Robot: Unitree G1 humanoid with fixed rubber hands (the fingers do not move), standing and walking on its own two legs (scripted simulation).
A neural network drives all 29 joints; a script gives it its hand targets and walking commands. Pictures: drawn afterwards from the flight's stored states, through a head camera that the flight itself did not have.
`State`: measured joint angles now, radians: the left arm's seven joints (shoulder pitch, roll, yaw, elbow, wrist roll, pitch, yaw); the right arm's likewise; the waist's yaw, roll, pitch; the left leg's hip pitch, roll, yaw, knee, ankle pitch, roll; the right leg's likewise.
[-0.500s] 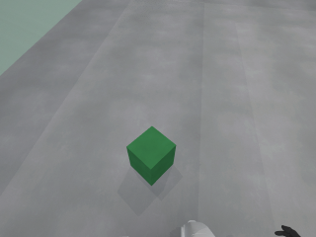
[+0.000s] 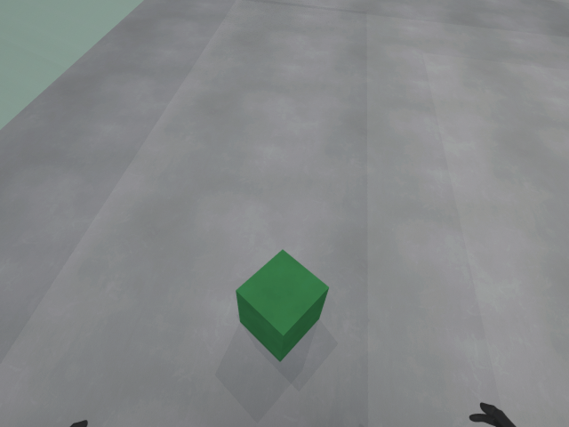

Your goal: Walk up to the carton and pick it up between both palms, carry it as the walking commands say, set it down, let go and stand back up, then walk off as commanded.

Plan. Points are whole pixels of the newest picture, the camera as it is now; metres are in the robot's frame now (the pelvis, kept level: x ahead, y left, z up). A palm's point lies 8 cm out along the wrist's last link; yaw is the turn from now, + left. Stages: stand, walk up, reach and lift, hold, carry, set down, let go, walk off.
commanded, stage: walk up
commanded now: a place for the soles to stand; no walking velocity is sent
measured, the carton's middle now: (281, 305) +0.56 -0.01 -0.63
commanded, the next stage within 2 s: none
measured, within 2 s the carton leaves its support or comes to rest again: neither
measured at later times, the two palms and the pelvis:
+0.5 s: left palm out of the picture +0.09 +0.30 -0.10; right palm out of the picture +0.12 -0.31 -0.08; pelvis +0.01 +0.00 +0.02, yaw +0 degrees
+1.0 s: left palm (139, 412) +0.16 +0.21 -0.09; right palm out of the picture +0.11 -0.52 -0.07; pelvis +0.05 -0.13 -0.01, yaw +10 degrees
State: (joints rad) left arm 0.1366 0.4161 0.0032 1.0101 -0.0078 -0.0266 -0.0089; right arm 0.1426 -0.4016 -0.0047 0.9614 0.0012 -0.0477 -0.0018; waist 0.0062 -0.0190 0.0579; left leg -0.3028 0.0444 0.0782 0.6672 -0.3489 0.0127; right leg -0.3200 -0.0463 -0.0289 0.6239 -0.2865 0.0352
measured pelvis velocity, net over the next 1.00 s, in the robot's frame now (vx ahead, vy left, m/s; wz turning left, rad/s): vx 0.05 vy -0.13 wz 0.18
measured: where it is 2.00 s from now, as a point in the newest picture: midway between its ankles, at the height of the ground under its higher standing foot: outside the picture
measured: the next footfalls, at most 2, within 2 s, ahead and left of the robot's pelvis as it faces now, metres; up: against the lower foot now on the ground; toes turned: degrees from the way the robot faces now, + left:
right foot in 0.92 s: +0.17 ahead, -0.26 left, +0.00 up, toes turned +6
left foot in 1.16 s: +0.15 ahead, -0.04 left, +0.00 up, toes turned +22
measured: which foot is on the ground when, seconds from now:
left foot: down 0.00-0.92, up 0.94-1.00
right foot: down 0.00-0.60, up 0.62-0.90, down 0.92-1.00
